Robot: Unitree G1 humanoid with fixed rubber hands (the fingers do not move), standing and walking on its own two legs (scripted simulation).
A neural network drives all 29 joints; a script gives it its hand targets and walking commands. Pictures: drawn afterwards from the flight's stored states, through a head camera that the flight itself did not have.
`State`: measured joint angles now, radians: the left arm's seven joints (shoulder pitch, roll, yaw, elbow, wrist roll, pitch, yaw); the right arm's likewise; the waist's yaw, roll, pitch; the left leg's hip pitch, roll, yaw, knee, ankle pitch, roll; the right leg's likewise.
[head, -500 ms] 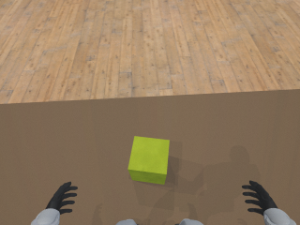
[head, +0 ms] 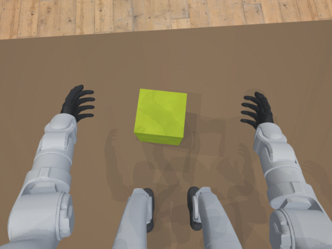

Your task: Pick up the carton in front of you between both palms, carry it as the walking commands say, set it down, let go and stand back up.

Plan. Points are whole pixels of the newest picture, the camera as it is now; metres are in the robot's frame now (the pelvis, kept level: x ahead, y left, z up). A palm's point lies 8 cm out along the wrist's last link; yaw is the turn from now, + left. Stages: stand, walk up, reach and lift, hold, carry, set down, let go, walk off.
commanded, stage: reach and lift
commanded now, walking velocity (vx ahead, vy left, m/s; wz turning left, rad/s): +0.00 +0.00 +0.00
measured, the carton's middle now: (161, 119) +0.54 +0.03 -0.57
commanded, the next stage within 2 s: none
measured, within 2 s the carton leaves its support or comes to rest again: neither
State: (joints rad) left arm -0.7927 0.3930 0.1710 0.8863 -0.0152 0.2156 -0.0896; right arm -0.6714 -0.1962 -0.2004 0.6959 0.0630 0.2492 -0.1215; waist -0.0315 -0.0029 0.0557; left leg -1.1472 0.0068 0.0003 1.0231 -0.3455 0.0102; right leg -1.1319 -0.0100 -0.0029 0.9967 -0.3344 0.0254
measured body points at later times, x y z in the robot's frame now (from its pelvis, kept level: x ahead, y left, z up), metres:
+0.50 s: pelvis +0.00 +0.01 -0.03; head +0.35 +0.03 +0.25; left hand +0.59 +0.21 -0.16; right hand +0.54 -0.17 -0.17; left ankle +0.06 +0.11 -0.66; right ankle +0.06 -0.13 -0.65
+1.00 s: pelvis -0.03 -0.01 -0.24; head +0.35 +0.02 +0.00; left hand +0.55 +0.22 -0.41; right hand +0.52 -0.17 -0.40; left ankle +0.06 +0.11 -0.66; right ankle +0.06 -0.14 -0.66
